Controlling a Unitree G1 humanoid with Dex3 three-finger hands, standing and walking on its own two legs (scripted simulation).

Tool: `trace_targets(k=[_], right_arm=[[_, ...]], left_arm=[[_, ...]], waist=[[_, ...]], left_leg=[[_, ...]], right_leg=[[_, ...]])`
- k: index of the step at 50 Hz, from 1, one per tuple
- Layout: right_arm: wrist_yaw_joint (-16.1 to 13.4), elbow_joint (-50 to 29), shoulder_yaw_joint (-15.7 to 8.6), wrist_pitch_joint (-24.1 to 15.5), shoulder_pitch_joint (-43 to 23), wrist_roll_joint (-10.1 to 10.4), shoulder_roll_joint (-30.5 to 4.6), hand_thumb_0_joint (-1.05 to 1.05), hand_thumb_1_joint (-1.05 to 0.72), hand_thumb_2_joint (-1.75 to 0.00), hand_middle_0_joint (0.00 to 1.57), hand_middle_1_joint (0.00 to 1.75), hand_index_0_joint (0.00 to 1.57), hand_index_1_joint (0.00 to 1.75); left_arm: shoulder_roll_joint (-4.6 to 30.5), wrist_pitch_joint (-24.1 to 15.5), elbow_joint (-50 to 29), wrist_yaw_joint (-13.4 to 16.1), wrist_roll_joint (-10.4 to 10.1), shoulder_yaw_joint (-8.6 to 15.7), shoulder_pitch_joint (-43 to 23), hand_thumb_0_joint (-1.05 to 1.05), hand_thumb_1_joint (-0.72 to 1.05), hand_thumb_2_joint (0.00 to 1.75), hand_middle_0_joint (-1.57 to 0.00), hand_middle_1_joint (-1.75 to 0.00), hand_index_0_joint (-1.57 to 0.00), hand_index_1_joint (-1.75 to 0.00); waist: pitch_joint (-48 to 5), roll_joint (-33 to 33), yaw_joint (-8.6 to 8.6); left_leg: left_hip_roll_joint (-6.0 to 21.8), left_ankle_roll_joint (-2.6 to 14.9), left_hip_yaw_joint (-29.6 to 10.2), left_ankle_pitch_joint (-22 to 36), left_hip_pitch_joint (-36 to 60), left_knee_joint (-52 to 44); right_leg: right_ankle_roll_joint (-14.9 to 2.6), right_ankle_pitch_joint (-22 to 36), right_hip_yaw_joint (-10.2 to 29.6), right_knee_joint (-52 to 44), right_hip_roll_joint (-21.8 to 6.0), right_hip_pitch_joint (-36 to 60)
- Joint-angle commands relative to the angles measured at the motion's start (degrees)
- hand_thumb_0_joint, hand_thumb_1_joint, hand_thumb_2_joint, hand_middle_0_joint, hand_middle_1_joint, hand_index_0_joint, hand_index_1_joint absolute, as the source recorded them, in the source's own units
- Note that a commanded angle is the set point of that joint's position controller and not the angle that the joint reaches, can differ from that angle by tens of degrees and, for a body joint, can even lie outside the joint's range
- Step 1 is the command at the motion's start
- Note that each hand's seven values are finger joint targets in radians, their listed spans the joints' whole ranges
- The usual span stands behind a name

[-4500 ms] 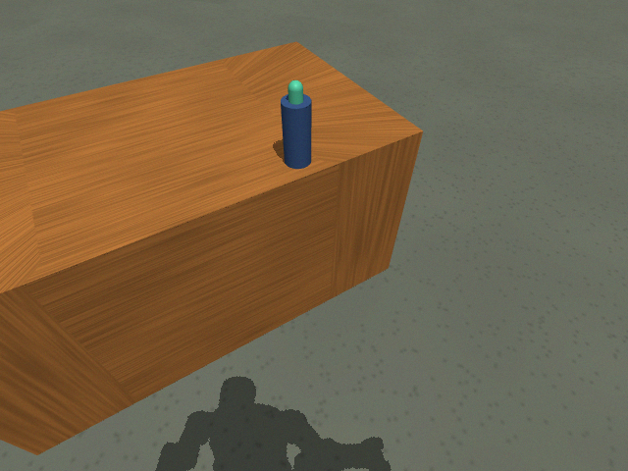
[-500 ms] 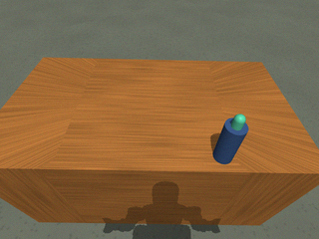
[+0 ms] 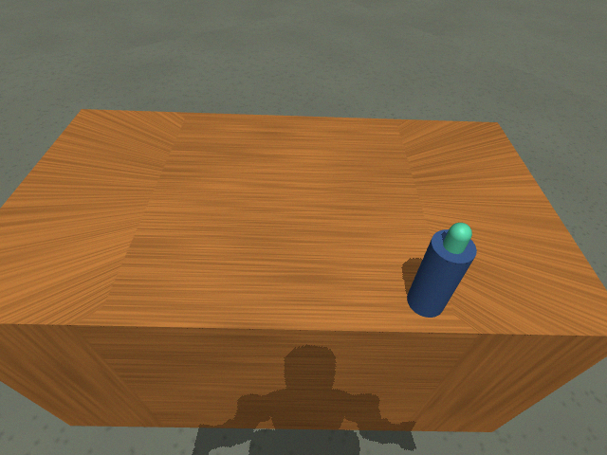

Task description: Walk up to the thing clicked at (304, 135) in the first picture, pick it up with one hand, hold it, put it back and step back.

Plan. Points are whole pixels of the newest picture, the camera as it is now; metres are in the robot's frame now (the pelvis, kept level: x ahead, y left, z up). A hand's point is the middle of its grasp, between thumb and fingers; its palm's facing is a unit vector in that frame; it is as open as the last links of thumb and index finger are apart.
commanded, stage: walk up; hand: right
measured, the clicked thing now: (442, 268) +0.42 -0.23 -0.03
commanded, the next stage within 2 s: stand in 0.08 s
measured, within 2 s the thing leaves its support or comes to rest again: neither
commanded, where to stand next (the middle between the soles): +0.05 -0.01 m, yaw -1 degrees
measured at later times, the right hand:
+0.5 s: hand out of the picture +0.08 -0.25 -0.16, palm faces -0.03 +0.95 -0.32, open 7.4 cm
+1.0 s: hand out of the picture +0.06 -0.26 -0.16, palm faces -0.04 +0.94 -0.33, open 7.4 cm
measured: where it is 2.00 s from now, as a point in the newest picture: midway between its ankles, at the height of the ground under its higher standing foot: outside the picture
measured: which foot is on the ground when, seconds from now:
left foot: down 0.00-1.00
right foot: down 0.00-1.00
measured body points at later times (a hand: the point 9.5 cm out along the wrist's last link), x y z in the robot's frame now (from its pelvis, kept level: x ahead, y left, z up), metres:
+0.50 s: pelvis -0.01 +0.00 +0.00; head +0.00 +0.00 +0.45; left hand +0.07 +0.30 -0.13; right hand +0.08 -0.30 -0.13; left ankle +0.01 +0.13 -0.75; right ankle +0.00 -0.13 -0.75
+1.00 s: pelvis -0.01 -0.01 +0.00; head +0.00 -0.01 +0.45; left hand +0.06 +0.30 -0.13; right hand +0.06 -0.30 -0.14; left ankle +0.01 +0.13 -0.75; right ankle +0.00 -0.13 -0.75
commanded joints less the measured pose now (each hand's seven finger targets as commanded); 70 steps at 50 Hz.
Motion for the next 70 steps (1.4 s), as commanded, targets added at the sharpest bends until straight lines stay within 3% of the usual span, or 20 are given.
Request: trace_targets(k=[1,3,4,7,10,14,17,22,28,32,38,42,50,70], right_arm=[[-1.01,-3.63,-2.24,-1.23,-3.28,-0.02,-12.97,0.00,-0.90,-0.90,0.20,0.30,0.20,0.30],[-0.97,-3.64,-2.20,-1.24,-3.36,-0.01,-12.79,0.00,-0.90,-0.90,0.20,0.30,0.20,0.30],[-0.87,-3.90,-1.97,-0.89,-4.34,0.13,-12.79,0.00,-0.90,-0.90,0.20,0.30,0.20,0.30],[-0.73,-3.91,-2.00,-0.50,-3.99,0.32,-12.63,0.00,-0.90,-0.90,0.20,0.30,0.20,0.30],[-0.62,-3.65,-1.93,-0.31,-3.38,0.40,-12.86,0.00,-0.90,-0.90,0.20,0.30,0.20,0.30],[-0.33,-3.64,-1.74,-0.08,-4.05,0.43,-12.61,0.00,-0.90,-0.90,0.20,0.30,0.20,0.30],[-0.26,-3.73,-1.75,-0.11,-3.66,0.39,-12.49,0.00,-0.90,-0.90,0.20,0.30,0.20,0.30],[-0.11,-3.52,-1.72,0.12,-3.69,0.33,-12.77,0.00,-0.90,-0.90,0.20,0.30,0.20,0.30],[0.09,-3.31,-1.64,0.32,-3.12,0.38,-12.45,0.00,-0.90,-0.90,0.20,0.30,0.20,0.30],[0.18,-3.40,-1.72,0.29,-2.85,0.20,-12.39,0.00,-0.90,-0.90,0.20,0.30,0.20,0.30],[0.09,-3.57,-1.82,0.18,-2.97,0.22,-12.63,0.00,-0.90,-0.90,0.20,0.30,0.20,0.30],[0.08,-3.28,-1.74,0.37,-2.18,0.29,-12.63,0.00,-0.90,-0.90,0.20,0.30,0.20,0.30],[-0.02,-3.50,-1.44,0.18,-1.30,0.28,-12.65,0.00,-0.90,-0.90,0.20,0.30,0.20,0.30],[-0.20,-3.98,-1.54,0.27,-2.16,0.27,-12.93,0.00,-0.90,-0.90,0.20,0.30,0.20,0.30]], left_arm=[[11.79,-1.52,-3.65,0.78,0.21,2.08,-2.55,0.00,0.90,0.90,-0.20,-0.30,-0.20,-0.30],[11.83,-1.46,-3.65,0.79,0.15,2.08,-2.81,0.00,0.90,0.90,-0.20,-0.30,-0.20,-0.30],[12.00,-2.05,-4.29,1.08,0.19,1.52,-3.65,0.00,0.90,0.90,-0.20,-0.30,-0.20,-0.30],[12.34,-2.43,-3.79,1.41,0.04,1.54,-2.63,0.00,0.90,0.90,-0.20,-0.30,-0.20,-0.30],[12.23,-2.45,-3.78,1.43,0.02,1.38,-3.12,0.00,0.90,0.90,-0.20,-0.30,-0.20,-0.30],[12.34,-2.50,-3.58,1.42,-0.07,1.10,-2.77,0.00,0.90,0.90,-0.20,-0.30,-0.20,-0.30],[12.84,-2.64,-3.91,1.49,0.10,1.07,-3.27,0.00,0.90,0.90,-0.20,-0.30,-0.20,-0.30],[12.59,-2.73,-4.03,1.50,0.06,0.69,-3.37,0.00,0.90,0.90,-0.20,-0.30,-0.20,-0.30],[13.12,-2.62,-3.65,1.51,0.20,0.79,-2.95,0.00,0.90,0.90,-0.20,-0.30,-0.20,-0.30],[13.32,-2.68,-3.91,1.44,0.24,0.84,-2.46,0.00,0.90,0.90,-0.20,-0.30,-0.20,-0.30],[13.27,-2.83,-4.17,1.41,0.29,0.72,-1.73,0.00,0.90,0.90,-0.20,-0.30,-0.20,-0.30],[13.27,-2.75,-4.19,1.43,0.19,0.66,-1.64,0.00,0.90,0.90,-0.20,-0.30,-0.20,-0.30],[13.10,-2.77,-4.34,1.37,0.11,0.60,-1.26,0.00,0.90,0.90,-0.20,-0.30,-0.20,-0.30],[13.22,-2.79,-4.74,1.61,0.42,0.55,-1.47,0.00,0.90,0.90,-0.20,-0.30,-0.20,-0.30]], waist=[[-4.99,1.29,-0.10],[-4.33,1.30,-0.01],[-2.76,2.93,-0.08],[-4.77,1.43,-0.12],[-5.37,1.24,-0.32],[-4.51,0.54,-0.09],[-5.65,0.05,-0.49],[-4.52,0.47,-0.58],[-2.44,0.48,-0.63],[-2.55,0.64,-0.41],[-4.08,0.91,-0.32],[-2.99,0.70,-0.44],[-4.13,1.10,-0.57],[-4.63,0.45,-0.40]], left_leg=[[6.02,2.05,-4.20,6.98,-0.05,-3.74],[5.94,1.82,-4.24,6.99,-0.15,-4.09],[6.29,1.48,-5.04,11.18,-0.83,-3.78],[6.70,1.74,-4.97,13.93,1.56,-3.25],[6.50,1.65,-4.76,12.42,1.15,-3.66],[6.34,1.45,-5.10,8.47,1.72,-4.61],[6.57,1.57,-5.06,9.97,1.92,-4.40],[6.36,1.69,-4.95,7.77,0.97,-4.45],[6.00,1.58,-5.42,1.67,-0.81,-5.67],[5.74,1.51,-5.49,1.28,-0.88,-5.66],[6.13,1.75,-5.55,4.06,0.42,-4.54],[5.85,1.63,-5.50,2.26,-0.30,-4.35],[6.07,1.61,-5.36,5.83,-0.34,-4.34],[6.45,1.54,-5.09,8.32,0.85,-3.77]], right_leg=[[-1.94,5.50,4.53,-2.99,-5.86,1.73],[-1.82,5.38,4.57,-2.98,-5.82,1.25],[-1.61,8.24,5.12,-3.04,-6.39,1.09],[-1.56,10.97,4.61,-2.74,-6.55,2.18],[-1.43,10.74,4.76,-3.37,-6.62,3.28],[-1.33,6.30,4.60,-4.09,-6.35,1.79],[-1.45,7.87,4.78,-3.82,-6.75,2.61],[-1.34,6.55,4.75,-4.66,-6.75,1.88],[-1.25,0.59,4.90,-5.55,-6.41,0.41],[-1.37,-1.04,4.96,-5.48,-6.39,-0.25],[-1.65,2.36,5.20,-5.01,-6.72,0.13],[-1.53,-0.26,5.33,-5.52,-6.50,-0.74],[-1.68,4.85,5.02,-4.34,-6.60,1.02],[-1.47,7.45,4.54,-4.23,-6.84,1.72]])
